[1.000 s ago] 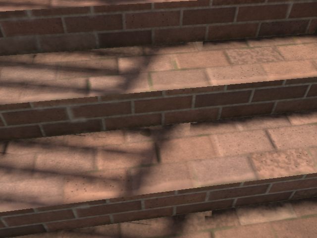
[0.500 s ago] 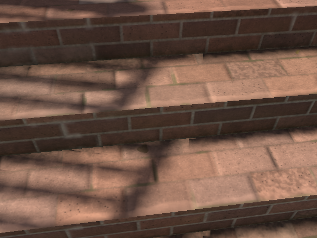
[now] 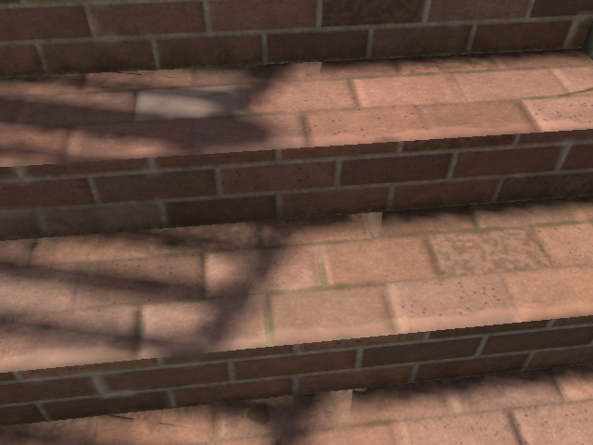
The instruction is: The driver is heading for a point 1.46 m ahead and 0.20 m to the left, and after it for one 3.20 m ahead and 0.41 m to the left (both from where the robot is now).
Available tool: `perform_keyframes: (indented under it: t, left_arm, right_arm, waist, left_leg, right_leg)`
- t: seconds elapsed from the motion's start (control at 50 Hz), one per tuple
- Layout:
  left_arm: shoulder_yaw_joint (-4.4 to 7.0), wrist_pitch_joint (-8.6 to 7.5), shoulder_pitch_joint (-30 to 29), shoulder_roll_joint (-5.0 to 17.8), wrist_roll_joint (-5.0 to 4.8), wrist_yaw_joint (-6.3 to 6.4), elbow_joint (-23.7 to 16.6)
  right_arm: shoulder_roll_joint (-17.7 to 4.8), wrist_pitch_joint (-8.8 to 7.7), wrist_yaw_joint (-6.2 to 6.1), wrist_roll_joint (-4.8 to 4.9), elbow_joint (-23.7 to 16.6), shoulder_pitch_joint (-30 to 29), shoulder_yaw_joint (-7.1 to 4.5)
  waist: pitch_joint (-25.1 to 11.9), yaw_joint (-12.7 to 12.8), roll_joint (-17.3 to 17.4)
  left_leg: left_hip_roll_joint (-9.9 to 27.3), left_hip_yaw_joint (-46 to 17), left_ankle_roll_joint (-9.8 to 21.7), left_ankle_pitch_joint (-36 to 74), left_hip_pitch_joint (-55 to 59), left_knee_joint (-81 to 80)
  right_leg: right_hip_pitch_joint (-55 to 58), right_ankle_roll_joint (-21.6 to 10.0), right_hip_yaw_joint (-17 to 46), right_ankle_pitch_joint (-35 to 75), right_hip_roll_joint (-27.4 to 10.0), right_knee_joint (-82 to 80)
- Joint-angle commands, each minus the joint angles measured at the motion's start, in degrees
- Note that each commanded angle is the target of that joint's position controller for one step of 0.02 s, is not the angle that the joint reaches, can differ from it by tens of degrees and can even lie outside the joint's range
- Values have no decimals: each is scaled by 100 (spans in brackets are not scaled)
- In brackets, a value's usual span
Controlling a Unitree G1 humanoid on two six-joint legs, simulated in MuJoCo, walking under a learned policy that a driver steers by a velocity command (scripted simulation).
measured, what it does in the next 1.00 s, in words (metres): climbs: left foot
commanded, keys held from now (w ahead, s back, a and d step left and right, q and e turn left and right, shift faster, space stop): no key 0.44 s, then w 0.54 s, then w+q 0.02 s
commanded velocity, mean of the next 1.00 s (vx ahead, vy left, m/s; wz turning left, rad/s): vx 0.22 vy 0.00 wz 0.00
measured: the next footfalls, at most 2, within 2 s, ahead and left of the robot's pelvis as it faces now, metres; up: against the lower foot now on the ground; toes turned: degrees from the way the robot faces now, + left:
left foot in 0.28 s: +0.13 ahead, +0.14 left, +0.00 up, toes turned +2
left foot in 1.06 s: +0.38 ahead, +0.06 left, +0.18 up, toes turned +2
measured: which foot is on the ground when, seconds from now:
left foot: up 0.00-0.26, down 0.28-0.78, up 0.80-1.00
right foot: down 0.00-1.00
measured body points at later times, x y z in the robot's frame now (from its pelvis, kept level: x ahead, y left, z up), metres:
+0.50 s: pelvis +0.11 +0.03 +0.07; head +0.11 +0.04 +0.52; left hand +0.25 +0.24 -0.07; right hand +0.17 -0.19 -0.07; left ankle +0.09 +0.14 -0.66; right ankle +0.09 -0.08 -0.66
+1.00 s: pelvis +0.23 -0.03 +0.09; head +0.23 -0.03 +0.54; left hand +0.01 +0.11 -0.03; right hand +0.47 -0.18 +0.01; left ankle +0.32 +0.10 -0.40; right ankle +0.11 -0.11 -0.66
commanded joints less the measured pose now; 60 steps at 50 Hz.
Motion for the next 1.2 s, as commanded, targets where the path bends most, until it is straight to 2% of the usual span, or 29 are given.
perform_keyframes:
  t: [0.02,0.08,0.12,0.18,0.24,0.26,0.28,0.32,0.36,0.42,0.54,0.62,0.7,0.74,0.76,0.8,0.82,0.86,0.9,0.96,1.0,1.02,1.06,1.08,1.1,1.12,1.14,1.16,1.2]
  left_arm:
    - [0,-235,546,-235,-55,-35,806]
    - [-146,-420,-242,-694,-58,-44,610]
    - [-21,-541,-1116,137,8,-27,-96]
    - [206,-673,-1184,1190,-186,-9,-507]
    - [235,-611,-194,952,-378,-283,-148]
    - [212,-506,487,670,-535,-409,92]
    - [280,-367,1340,739,-526,-495,429]
    - [343,-254,2767,414,-369,-490,598]
    - [338,-244,1168,684,-285,-350,126]
    - [419,-214,866,778,-318,-273,107]
    - [542,-146,930,764,-119,18,304]
    - [466,-170,1222,418,-81,264,466]
    - [425,-17,2113,311,-30,87,598]
    - [477,-183,2379,396,-240,25,733]
    - [548,-300,2975,583,-170,65,965]
    - [665,-279,5752,1196,106,129,1969]
    - [532,-206,6389,1122,273,-14,2240]
    - [258,-39,5086,252,492,-132,2381]
    - [-131,-6,3732,-590,526,-186,2193]
    - [-28,-244,1604,235,423,0,1015]
    - [43,-450,2638,972,-32,-36,1132]
    - [158,-554,3210,1516,-85,-120,1281]
    - [343,-551,3856,1763,-262,-251,1473]
    - [402,-440,4140,1703,-52,-402,1740]
    - [398,-374,4238,1414,403,-472,1583]
    - [395,-297,3954,1283,545,-635,1330]
    - [306,-128,3180,651,504,-744,1296]
    - [355,-88,2817,616,94,-694,1250]
    - [245,-96,1740,344,8,-369,618]
  right_arm:
    - [256,130,-264,48,-567,-343,37]
    - [460,272,-277,67,-633,-316,119]
    - [-26,216,-101,158,-248,320,36]
    - [-666,94,-83,-64,-346,-56,-102]
    - [-490,303,-329,-60,-430,-376,-12]
    - [-502,321,-369,75,-414,-611,-17]
    - [-454,304,-451,155,-469,-959,37]
    - [-714,155,-540,247,-850,-1552,90]
    - [-267,101,-326,281,-736,-1557,116]
    - [-524,114,-217,289,-757,-1396,35]
    - [-807,112,-481,-44,-480,-411,-187]
    - [-621,137,-637,3,-425,-338,-135]
    - [-882,126,-693,-15,-938,-2026,-207]
    - [-1064,270,-457,-62,-897,-1989,-280]
    - [-964,342,-216,-197,-613,-1346,-318]
    - [-12,366,146,-369,-343,-740,-117]
    - [301,234,27,-119,-395,-747,-60]
    - [324,174,-194,-36,-1422,-2428,140]
    - [448,317,-246,-61,-2258,-2867,418]
    - [134,477,-245,309,-2783,-3091,442]
    - [280,626,-135,229,-2899,-3658,558]
    - [180,734,-109,216,-2648,-3018,546]
    - [-78,857,-133,66,-2516,-2631,473]
    - [-174,908,-226,63,-2538,-2279,431]
    - [-492,904,-336,162,-2081,-1209,313]
    - [-799,920,-445,242,-1572,-173,191]
    - [-992,902,-497,-22,-996,910,74]
    - [-930,765,-535,-200,-996,1130,30]
    - [-125,373,-410,-192,-473,-1,131]
  waist:
    - [182,-249,306]
    - [115,-936,14]
    - [2,-1301,-552]
    - [-105,-1093,-320]
    - [355,-762,-515]
    - [406,-543,-159]
    - [504,-119,-539]
    - [-533,868,-38]
    - [26,209,-80]
    - [406,26,-294]
    - [733,-381,151]
    - [995,-327,443]
    - [826,468,-26]
    - [746,600,-226]
    - [449,533,-489]
    - [261,993,-2416]
    - [637,1200,-2215]
    - [1500,887,-908]
    - [1058,66,41]
    - [978,-692,-556]
    - [925,-643,-1324]
    - [622,-685,-1394]
    - [174,-413,-1814]
    - [-209,-445,-2046]
    - [-866,-497,-1368]
    - [-1259,-824,-573]
    - [-525,-1307,935]
    - [11,-1305,1073]
    - [748,-414,-326]
  left_leg:
    - [73,-555,649,-99,-2507,2305]
    - [750,145,290,-820,-1914,824]
    - [656,1151,-411,-803,463,293]
    - [651,1185,-1319,-823,1445,-1567]
    - [874,981,-1562,-1173,1051,-4772]
    - [578,1466,-1489,-692,892,-6105]
    - [454,1542,-1364,-341,773,-6894]
    - [740,1017,-335,2371,1777,-5767]
    - [653,1052,-371,97,938,-5995]
    - [674,940,-426,-315,1157,-6124]
    - [1285,-123,608,-2786,1831,-6958]
    - [2354,-1344,1312,-2642,2381,-7780]
    - [1757,387,755,220,1659,-7654]
    - [1372,928,938,2280,1940,-6503]
    - [999,1340,881,2660,2019,-5362]
    - [-504,1525,347,-2715,-1456,-166]
    - [-749,154,586,-3312,-3257,3677]
    - [-342,-72,1167,-3139,-6865,5788]
    - [296,432,1388,-2664,-6086,4743]
    - [837,1794,971,-1049,-1551,1091]
    - [75,2864,-144,-2410,-4,649]
    - [-142,3013,-214,-2273,-539,20]
    - [-340,2871,-11,-2935,-1592,-2024]
    - [-354,2431,347,-2709,-1243,-2374]
    - [-250,1341,784,-1565,416,-2585]
    - [-49,-147,1064,-2536,1843,-3872]
    - [703,-2297,1628,-2638,2389,-5629]
    - [1271,-3964,1667,-4431,1651,-6785]
    - [1079,-2844,1179,-3989,1297,-6373]
  right_leg:
    - [1773,-1037,3040,1324,-1479,-3421]
    - [1225,-345,803,2645,-810,-3651]
    - [-480,-15,-332,3558,-102,-4198]
    - [341,-186,-54,4156,-455,-4065]
    - [2399,-776,828,3901,-1328,-3151]
    - [3156,-680,869,3953,-1122,-2726]
    - [3763,-627,1187,4039,-1246,-2600]
    - [3883,120,815,3396,-769,-2185]
    - [3603,338,476,1843,-576,-2359]
    - [3055,292,537,1278,-602,-2564]
    - [1986,-123,515,-25,-492,-2052]
    - [920,-278,807,265,-550,-369]
    - [2801,-307,710,491,-707,-1300]
    - [3510,-103,248,1481,-206,-3136]
    - [3969,-173,457,2010,-158,-3553]
    - [6053,-1896,3553,5833,-2049,-3812]
    - [6216,-1985,4043,4832,-2360,-3541]
    - [6051,-1562,3798,2525,-2730,-3658]
    - [4349,-1045,2425,1900,-2153,-4117]
    - [-306,-689,922,755,-721,-5782]
    - [-454,-1365,1289,5137,-1190,-6266]
    - [1364,-1355,944,8898,-1361,-5335]
    - [4677,-1131,924,11537,-1874,-4095]
    - [5113,-1117,806,12787,-2026,-3379]
    - [4007,-963,947,12904,-1861,-2094]
    - [2550,-1013,1398,11349,-1527,-1166]
    - [336,-808,1507,4318,-331,1550]
    - [-963,-679,2476,2861,149,4873]
    - [-2676,-913,2910,2652,396,6487]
